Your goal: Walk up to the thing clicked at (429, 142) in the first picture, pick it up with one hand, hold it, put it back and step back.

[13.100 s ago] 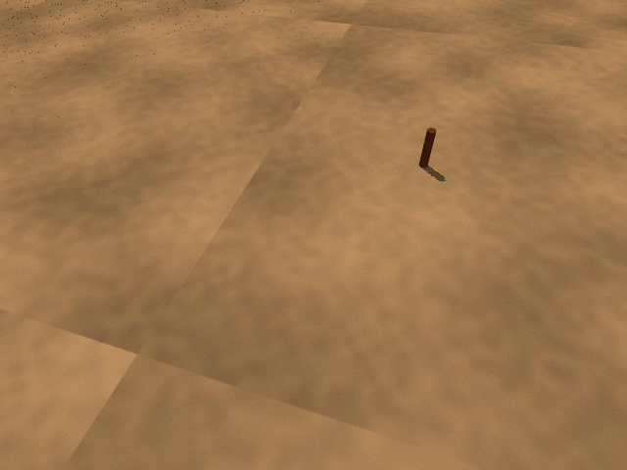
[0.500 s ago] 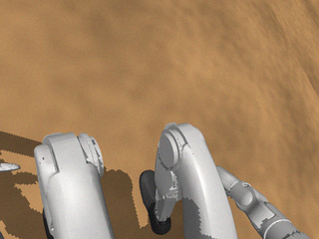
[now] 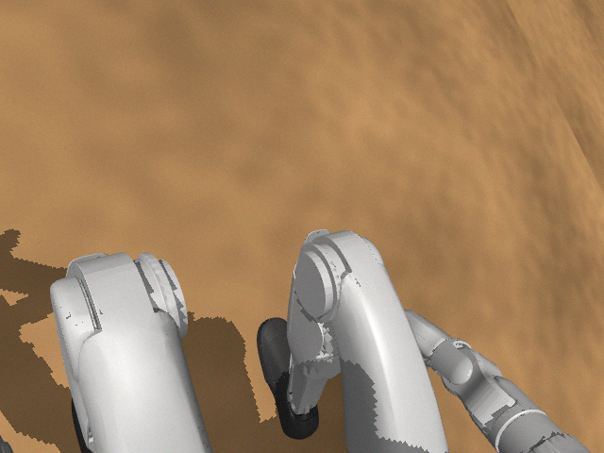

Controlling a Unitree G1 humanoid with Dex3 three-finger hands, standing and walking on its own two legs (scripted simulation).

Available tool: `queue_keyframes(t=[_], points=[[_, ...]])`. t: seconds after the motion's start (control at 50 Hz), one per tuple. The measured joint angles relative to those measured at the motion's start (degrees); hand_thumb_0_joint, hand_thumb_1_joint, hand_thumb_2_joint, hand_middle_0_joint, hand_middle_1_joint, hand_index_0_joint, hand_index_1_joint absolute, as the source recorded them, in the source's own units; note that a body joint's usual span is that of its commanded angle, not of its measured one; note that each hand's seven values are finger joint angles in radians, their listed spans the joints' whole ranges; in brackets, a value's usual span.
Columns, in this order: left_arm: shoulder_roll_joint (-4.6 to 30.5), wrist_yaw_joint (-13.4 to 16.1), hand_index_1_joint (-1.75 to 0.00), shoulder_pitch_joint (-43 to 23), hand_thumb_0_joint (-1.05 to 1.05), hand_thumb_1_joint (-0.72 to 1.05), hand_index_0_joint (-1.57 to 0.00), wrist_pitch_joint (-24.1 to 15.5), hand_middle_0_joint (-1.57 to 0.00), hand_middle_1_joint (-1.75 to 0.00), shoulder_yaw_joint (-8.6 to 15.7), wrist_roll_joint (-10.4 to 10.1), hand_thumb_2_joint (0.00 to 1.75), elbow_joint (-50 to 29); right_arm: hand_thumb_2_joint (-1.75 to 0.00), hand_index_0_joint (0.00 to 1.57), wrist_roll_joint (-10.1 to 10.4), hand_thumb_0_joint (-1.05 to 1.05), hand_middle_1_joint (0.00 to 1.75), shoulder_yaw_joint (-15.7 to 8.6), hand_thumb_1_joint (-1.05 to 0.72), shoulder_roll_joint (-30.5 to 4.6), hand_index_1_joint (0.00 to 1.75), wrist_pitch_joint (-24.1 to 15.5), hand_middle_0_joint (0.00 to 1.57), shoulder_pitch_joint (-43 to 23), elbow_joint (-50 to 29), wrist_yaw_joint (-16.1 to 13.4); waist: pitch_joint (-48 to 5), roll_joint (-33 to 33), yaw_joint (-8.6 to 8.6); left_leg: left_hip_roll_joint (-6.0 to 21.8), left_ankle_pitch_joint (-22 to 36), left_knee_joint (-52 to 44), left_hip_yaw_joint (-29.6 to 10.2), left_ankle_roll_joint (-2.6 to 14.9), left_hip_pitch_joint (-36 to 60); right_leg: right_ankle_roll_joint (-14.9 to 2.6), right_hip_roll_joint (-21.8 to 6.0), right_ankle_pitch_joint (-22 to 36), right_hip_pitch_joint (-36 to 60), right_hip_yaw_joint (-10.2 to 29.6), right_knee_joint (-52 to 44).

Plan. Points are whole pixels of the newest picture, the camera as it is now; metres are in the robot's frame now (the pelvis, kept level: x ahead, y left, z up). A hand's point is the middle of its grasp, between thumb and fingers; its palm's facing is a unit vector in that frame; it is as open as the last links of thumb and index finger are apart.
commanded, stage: close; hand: left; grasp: from the side
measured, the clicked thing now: out of the picture +0.36 +0.34 -0.17
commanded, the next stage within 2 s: settle in 0.32 s
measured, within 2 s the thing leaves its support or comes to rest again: leaves its support in 0.72 s
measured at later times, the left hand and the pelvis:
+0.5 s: hand out of the picture +0.36 +0.33 -0.16, palm faces +0.46 -0.89 +0.03, open 5.5 cm; pelvis +0.00 +0.00 +0.00, yaw +0 degrees
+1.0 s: hand out of the picture +0.35 +0.34 -0.09, palm faces +0.46 -0.89 +0.00, open 5.5 cm; pelvis +0.00 +0.00 +0.02, yaw +2 degrees
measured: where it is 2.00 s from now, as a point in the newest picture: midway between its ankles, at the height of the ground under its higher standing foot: (217, 430)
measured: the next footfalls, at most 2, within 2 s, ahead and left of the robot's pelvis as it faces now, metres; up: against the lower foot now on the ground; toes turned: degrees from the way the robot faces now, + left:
none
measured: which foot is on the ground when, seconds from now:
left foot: down 0.00-1.00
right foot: down 0.00-1.00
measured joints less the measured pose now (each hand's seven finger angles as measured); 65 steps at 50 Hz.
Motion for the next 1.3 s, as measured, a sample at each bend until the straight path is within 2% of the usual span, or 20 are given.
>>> queue_keyframes(t=[0.12,0.28,0.48,0.66,0.88,1.08,1.3], points=[[0.12,0.47,-0.61,-0.2,0.0,0.41,-0.67,0.54,-0.68,-0.61,-0.46,0.31,0.68,-0.49,-0.89,0.2,0.1,0.0,0.3,0.0,-0.86,-0.12,0.3,0.3,0.2,0.35,0.0,-0.06,0.15,0.15,-0.13,0.12,0.17,-0.17,0.05,0.18,-0.02,0.18,0.06,0.23,0.04,0.0,-0.27],[0.65,1.48,-0.83,-0.6,0.0,0.3,-0.81,1.6,-0.8,-0.83,-0.19,0.43,0.77,-0.82,-0.89,0.21,0.18,0.0,0.3,0.01,-0.86,0.05,0.3,0.45,0.2,0.66,-0.14,-0.1,0.29,0.12,-0.31,0.39,0.1,-0.41,0.1,0.45,0.02,0.21,0.18,0.38,0.15,-0.03,-0.7],[0.54,2.88,-1.08,-1.55,0.01,0.21,-0.98,1.65,-0.94,-1.07,-1.23,1.17,0.97,-1.29,-0.89,0.2,0.24,0.0,0.3,0.04,-0.86,0.41,0.3,0.86,0.2,0.67,-0.13,0.06,0.18,0.09,-0.36,0.41,-0.16,-0.67,0.1,0.61,-0.04,0.1,0.06,0.09,0.35,-0.16,-1.13],[-0.43,3.77,-1.1,-0.62,0.02,0.17,-0.99,3.74,-0.96,-1.11,-0.24,2.14,1.07,-4.78,-0.9,0.21,0.25,0.0,0.3,-0.81,-0.88,0.83,0.3,1.21,0.2,0.86,-0.49,0.14,0.06,0.23,-0.23,0.27,-0.19,-1.03,-0.01,0.35,-0.02,0.04,-0.17,0.02,0.39,-0.32,-1.43],[-3.49,3.98,-1.09,2.65,0.02,0.16,-1.01,9.49,-0.96,-1.1,-2.32,2.59,1.08,-16.05,-0.9,0.21,2.32,0.0,0.3,-5.1,-0.89,1.46,0.3,2.07,0.2,3.41,0.23,-0.03,-3.27,2.49,1.31,0.15,0.19,-3.13,1.75,0.4,-0.9,-0.35,-1.22,-0.59,-0.41,0.58,-2.31],[-8.21,2.2,-1.08,4.27,0.02,0.16,-1.01,15.97,-0.97,-1.1,-5.42,1.01,1.09,-24.51,-0.9,0.21,6.46,0.0,0.3,-10.87,-0.88,2.01,0.3,2.5,0.2,5.85,1.39,-0.41,-8.78,6.51,3.36,0.25,1.07,-6.46,4.86,0.59,-1.88,-0.66,-2.51,-1.08,-1.93,2.51,-3.47],[-12.76,-0.26,-1.08,4.93,0.02,0.16,-1.02,22.25,-0.97,-1.1,-6.17,-0.14,1.09,-29.86,-0.9,0.2,10.82,0.0,0.3,-16.33,-0.87,3.35,0.3,2.98,0.2,8.24,2.9,-1.8,-14.04,10.06,5.14,0.58,1.63,-11.13,8.42,0.17,-1.96,-0.76,-3.76,-1.55,-3.66,4.95,-5.26]])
